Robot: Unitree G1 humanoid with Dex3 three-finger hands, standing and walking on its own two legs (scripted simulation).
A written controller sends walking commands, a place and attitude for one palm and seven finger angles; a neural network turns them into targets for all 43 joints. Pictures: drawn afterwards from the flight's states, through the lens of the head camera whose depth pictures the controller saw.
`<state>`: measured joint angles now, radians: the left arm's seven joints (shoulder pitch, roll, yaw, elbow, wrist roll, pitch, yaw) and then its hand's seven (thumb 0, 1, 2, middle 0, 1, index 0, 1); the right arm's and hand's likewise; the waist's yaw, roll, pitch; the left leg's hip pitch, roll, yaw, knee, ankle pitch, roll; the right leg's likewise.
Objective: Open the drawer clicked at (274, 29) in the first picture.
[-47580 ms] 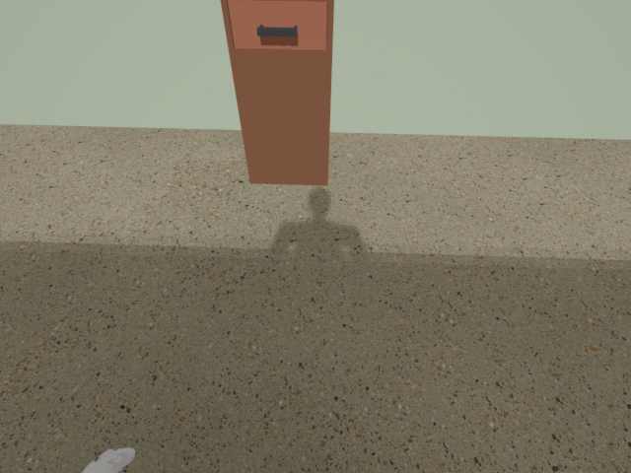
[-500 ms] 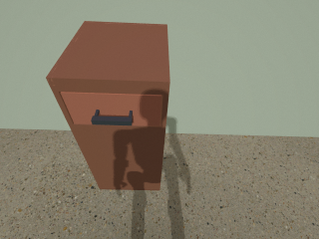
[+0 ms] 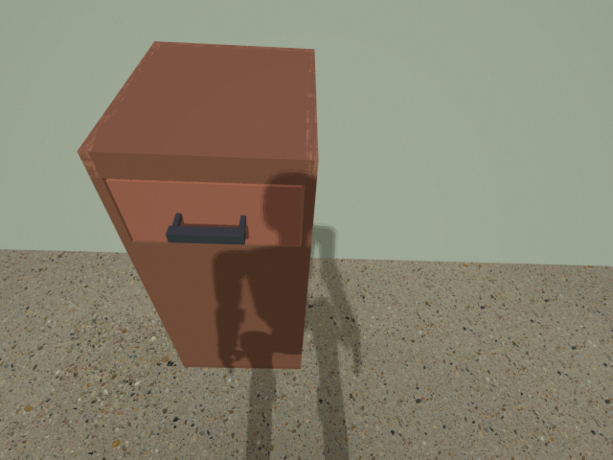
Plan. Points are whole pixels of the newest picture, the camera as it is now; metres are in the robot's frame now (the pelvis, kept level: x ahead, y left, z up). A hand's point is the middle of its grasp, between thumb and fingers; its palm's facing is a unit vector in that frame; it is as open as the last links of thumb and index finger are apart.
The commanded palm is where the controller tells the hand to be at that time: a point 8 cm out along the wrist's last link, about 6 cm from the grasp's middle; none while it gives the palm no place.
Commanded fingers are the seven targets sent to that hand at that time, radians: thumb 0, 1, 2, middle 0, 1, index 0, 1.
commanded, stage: look again from close up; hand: left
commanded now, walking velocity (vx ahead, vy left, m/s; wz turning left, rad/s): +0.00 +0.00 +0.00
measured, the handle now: (208, 227) +0.51 +0.21 -0.04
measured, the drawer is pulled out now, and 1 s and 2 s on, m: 0.00 0.00 0.00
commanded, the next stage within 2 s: raise the hand with hooked fingers in 0.16 s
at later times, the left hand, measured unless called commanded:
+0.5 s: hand (159, 405) +0.19 +0.20 -0.03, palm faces +0.03 -0.58 -0.81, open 7.6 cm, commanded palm +0.12 +0.21 -0.04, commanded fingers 0.00 0.60 0.77 -0.22 -0.50 -0.22 -0.50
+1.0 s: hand (160, 371) +0.23 +0.21 -0.01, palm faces +0.11 -0.08 -0.99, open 10.5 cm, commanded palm +0.19 +0.21 +0.03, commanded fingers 0.00 0.01 0.52 -0.26 -0.87 -0.26 -0.87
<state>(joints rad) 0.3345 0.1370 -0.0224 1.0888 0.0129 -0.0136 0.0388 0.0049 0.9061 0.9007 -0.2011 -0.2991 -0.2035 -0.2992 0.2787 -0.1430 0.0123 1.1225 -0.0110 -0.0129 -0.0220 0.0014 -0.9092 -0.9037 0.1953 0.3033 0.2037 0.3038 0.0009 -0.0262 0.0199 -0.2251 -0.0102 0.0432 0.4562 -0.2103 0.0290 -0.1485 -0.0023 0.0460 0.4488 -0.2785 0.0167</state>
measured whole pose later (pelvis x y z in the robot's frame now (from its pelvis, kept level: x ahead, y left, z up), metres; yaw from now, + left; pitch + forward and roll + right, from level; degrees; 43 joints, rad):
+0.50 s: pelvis -0.01 +0.00 -0.02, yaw +2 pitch +3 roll +1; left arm 0.35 0.29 -0.10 0.10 0.51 0.06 0.34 0.04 0.84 0.86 -0.21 -0.37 -0.21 -0.37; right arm 0.23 -0.26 -0.02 0.75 0.00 -0.23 -0.07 0.01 -0.91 -0.90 0.20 0.30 0.20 0.30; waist -0.03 0.07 -0.07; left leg -0.44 -0.03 0.03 0.66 -0.27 0.03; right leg -0.38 -0.03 0.03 0.71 -0.39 0.01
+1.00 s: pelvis -0.01 -0.05 -0.05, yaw +2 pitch +9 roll +1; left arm 0.22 0.36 -0.05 0.02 0.99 0.04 0.39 0.00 0.22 0.61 -0.27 -0.73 -0.27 -0.73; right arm 0.05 -0.19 0.01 0.58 -0.04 0.09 -0.01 0.01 -0.90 -0.90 0.20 0.30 0.21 0.30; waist 0.08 0.06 -0.10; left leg -0.65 0.01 -0.01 0.87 -0.38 -0.03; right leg -0.58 0.02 -0.01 0.93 -0.50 -0.05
